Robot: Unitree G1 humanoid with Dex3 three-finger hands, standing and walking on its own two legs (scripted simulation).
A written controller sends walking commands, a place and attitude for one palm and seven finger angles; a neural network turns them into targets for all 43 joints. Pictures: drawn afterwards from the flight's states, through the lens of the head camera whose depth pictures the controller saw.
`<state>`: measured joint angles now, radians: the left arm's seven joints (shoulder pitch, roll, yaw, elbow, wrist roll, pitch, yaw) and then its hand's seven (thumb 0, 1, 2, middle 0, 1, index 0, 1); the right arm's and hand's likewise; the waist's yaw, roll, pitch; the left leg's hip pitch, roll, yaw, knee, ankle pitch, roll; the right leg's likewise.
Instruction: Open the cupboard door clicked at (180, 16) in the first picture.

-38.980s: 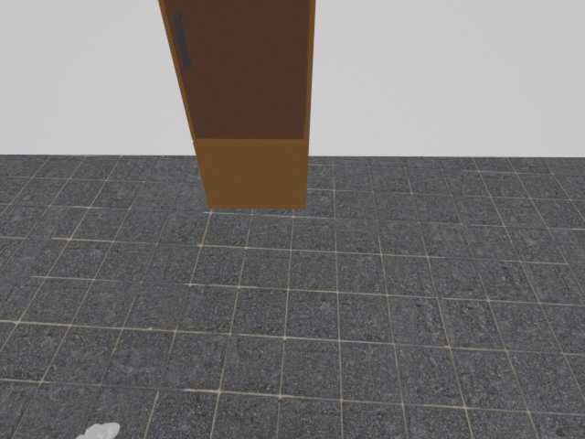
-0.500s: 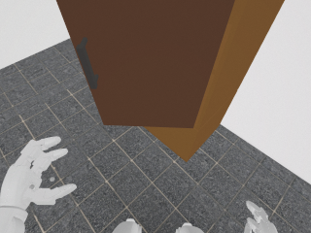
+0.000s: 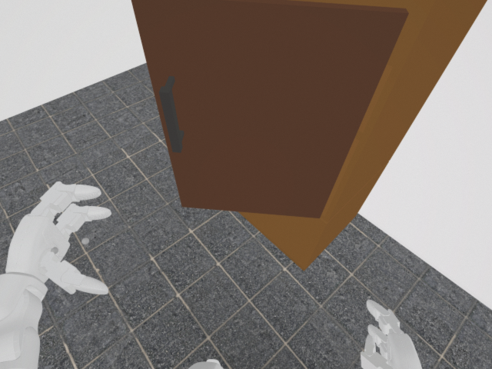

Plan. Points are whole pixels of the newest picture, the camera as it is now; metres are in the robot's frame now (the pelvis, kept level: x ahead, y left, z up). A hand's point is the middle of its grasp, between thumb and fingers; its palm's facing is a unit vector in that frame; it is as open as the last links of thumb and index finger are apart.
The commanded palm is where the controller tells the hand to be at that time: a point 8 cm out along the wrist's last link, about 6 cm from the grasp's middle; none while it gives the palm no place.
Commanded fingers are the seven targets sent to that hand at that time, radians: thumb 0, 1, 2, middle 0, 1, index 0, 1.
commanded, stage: raise the hand with hooked fingers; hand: left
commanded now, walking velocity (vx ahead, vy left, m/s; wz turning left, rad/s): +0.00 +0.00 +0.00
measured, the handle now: (174, 116) +0.56 +0.20 +0.07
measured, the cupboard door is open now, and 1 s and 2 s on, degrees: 41 41 41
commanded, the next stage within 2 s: move the hooked fingers beside the handle in 0.66 s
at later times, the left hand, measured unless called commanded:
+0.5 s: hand (88, 221) +0.29 +0.26 +0.09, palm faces +0.04 -1.00 -0.04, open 14.0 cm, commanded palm +0.27 +0.31 +0.09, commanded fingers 0.00 -0.50 0.30 -0.30 -1.20 -0.30 -1.20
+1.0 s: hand (102, 211) +0.31 +0.25 +0.09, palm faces +0.05 -1.00 -0.03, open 14.0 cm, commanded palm +0.30 +0.30 +0.09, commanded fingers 0.00 -0.50 0.30 -0.30 -1.20 -0.30 -1.20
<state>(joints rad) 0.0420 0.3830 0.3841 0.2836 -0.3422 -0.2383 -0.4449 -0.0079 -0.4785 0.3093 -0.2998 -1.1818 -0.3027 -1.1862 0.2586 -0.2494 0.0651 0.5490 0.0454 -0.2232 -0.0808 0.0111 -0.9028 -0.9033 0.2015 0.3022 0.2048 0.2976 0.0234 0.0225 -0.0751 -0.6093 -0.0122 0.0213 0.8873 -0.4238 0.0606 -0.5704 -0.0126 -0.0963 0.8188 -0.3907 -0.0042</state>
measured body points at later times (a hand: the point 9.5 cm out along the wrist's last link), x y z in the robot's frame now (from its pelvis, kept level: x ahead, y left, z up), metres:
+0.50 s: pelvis +0.00 -0.01 +0.01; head +0.04 +0.00 +0.46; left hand +0.29 +0.32 +0.09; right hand +0.14 -0.26 -0.07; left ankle +0.01 +0.07 -0.70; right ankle +0.01 -0.12 -0.70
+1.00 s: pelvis +0.00 -0.03 +0.01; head +0.04 -0.03 +0.45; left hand +0.30 +0.30 +0.09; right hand +0.15 -0.28 -0.08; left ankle +0.01 +0.07 -0.70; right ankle +0.01 -0.12 -0.70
